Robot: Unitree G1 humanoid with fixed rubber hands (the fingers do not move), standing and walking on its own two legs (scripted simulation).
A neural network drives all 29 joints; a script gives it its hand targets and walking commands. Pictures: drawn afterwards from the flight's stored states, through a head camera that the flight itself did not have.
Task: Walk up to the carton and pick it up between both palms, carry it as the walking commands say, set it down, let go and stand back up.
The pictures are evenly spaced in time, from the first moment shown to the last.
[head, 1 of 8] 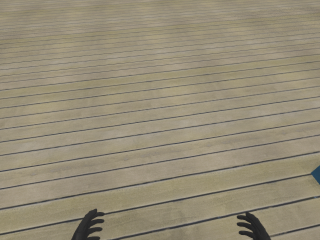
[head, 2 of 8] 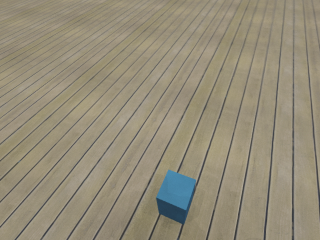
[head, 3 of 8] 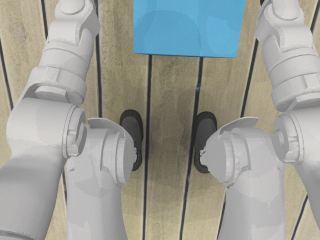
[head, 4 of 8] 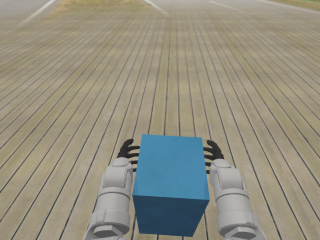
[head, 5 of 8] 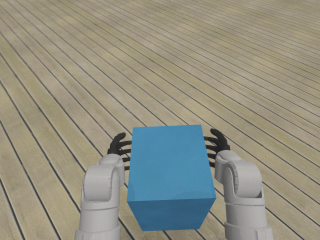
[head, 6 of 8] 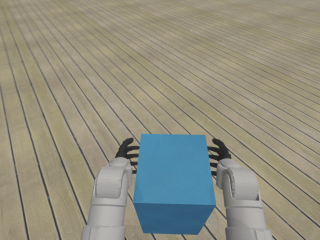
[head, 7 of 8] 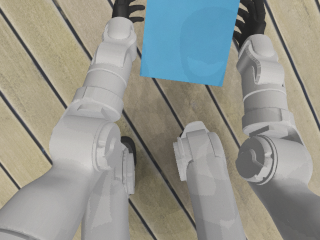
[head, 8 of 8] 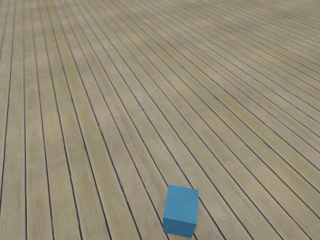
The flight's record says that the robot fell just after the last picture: no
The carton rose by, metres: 0.66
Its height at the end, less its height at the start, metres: +0.00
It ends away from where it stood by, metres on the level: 1.00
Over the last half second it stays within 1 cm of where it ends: yes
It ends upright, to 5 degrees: yes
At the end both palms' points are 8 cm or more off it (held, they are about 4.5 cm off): yes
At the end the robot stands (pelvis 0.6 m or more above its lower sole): yes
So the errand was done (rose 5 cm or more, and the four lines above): yes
